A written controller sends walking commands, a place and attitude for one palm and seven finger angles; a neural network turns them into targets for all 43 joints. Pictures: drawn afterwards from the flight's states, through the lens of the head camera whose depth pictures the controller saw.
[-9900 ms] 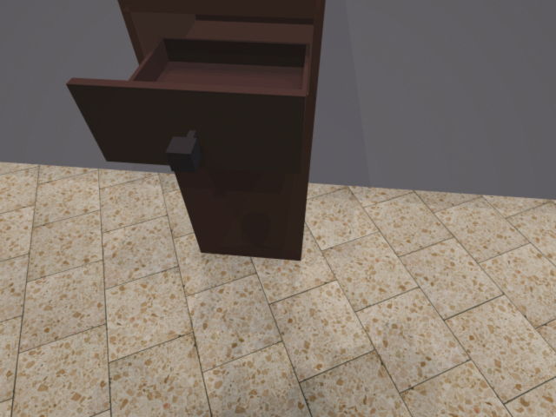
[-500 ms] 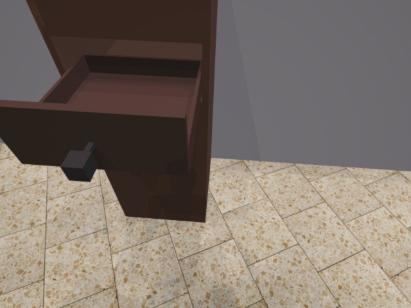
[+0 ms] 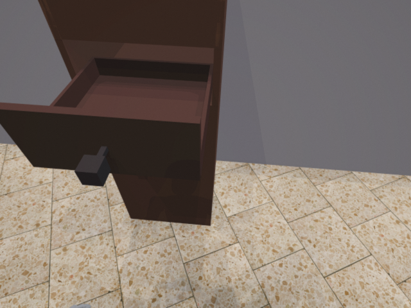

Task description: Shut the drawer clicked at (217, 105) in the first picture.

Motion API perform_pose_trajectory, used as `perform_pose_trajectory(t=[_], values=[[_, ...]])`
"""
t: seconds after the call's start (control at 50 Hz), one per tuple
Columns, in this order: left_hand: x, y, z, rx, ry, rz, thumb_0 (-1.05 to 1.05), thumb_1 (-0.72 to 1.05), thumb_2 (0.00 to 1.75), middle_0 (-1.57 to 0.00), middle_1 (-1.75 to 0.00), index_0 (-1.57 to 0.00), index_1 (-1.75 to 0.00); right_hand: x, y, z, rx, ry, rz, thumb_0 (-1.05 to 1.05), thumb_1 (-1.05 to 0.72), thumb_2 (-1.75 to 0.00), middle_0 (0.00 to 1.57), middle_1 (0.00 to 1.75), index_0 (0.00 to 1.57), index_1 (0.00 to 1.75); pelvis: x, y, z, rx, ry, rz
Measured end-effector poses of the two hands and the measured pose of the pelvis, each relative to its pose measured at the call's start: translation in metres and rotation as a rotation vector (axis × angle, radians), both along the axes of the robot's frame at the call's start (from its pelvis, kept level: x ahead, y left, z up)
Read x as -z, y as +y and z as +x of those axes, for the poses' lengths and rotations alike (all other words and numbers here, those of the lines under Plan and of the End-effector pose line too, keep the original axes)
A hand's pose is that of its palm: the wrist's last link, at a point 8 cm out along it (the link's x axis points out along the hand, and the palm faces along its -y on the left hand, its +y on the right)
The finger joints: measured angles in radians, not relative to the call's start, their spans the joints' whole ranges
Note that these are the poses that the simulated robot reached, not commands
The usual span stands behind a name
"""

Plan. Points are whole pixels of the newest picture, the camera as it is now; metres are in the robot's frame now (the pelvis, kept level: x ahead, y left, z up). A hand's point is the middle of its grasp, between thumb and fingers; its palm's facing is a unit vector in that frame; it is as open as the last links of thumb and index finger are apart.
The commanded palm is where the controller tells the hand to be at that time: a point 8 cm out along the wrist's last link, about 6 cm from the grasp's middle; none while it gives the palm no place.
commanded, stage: shuffle to correct the standing spot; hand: left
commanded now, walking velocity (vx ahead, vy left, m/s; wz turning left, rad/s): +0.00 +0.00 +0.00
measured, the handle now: (97, 162) +0.35 +0.24 +0.11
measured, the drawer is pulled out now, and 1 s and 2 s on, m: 0.29 0.29 0.29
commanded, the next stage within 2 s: come to a stop and stand still in 0.26 s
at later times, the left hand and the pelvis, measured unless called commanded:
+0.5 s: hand out of the picture +0.01 +0.20 -0.19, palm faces -0.01 -0.98 -0.20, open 7.4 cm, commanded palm none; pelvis +0.03 +0.02 -0.01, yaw -1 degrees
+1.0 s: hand out of the picture +0.03 +0.17 -0.17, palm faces +0.00 -0.97 -0.23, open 7.4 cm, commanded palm none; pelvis -0.02 -0.01 -0.01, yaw +0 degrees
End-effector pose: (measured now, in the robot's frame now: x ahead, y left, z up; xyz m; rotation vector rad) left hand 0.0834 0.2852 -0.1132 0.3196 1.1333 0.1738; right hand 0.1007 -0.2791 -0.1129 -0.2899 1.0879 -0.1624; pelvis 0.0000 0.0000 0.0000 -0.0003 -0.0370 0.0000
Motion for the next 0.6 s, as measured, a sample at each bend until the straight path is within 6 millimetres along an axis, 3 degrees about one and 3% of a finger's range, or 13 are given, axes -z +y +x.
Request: perform_pose_trajectory(t=[0.2, 0.36, 0.46, 0.6], values=[[0.017, -0.016, -0.05, -0.048, 0.138, -0.044, 0.01, 0.91, 0.9, -0.2, -0.3, -0.2, -0.3, 0.008, 0.001, -0.029, 0.022, 0.107, 0.008, 0.0, -0.91, -0.9, 0.2, 0.3, 0.2, 0.3, -0.001, -0.002, 0.0, -0.002, -0.002, -0.003], [0.035, -0.033, -0.08, -0.098, 0.248, -0.122, 0.01, 0.91, 0.9, -0.2, -0.3, -0.2, -0.3, 0.023, 0.029, -0.066, 0.068, 0.233, 0.05, 0.0, -0.91, -0.9, 0.2, 0.3, 0.2, 0.3, 0.004, 0.009, 0.017, 0.003, -0.002, -0.005], [0.042, -0.033, -0.08, -0.106, 0.298, -0.137, 0.01, 0.91, 0.9, -0.2, -0.3, -0.2, -0.3, 0.029, 0.053, -0.083, 0.108, 0.289, 0.077, 0.0, -0.91, -0.9, 0.2, 0.3, 0.2, 0.3, 0.007, 0.018, 0.029, 0.014, 0.001, 0.008], [0.034, -0.035, -0.055, -0.083, 0.273, -0.117, 0.01, 0.91, 0.9, -0.2, -0.3, -0.2, -0.3, 0.032, 0.075, -0.086, 0.151, 0.313, 0.124, 0.0, -0.91, -0.9, 0.2, 0.3, 0.2, 0.3, 0.002, 0.019, 0.032, 0.026, 0.012, 0.01]])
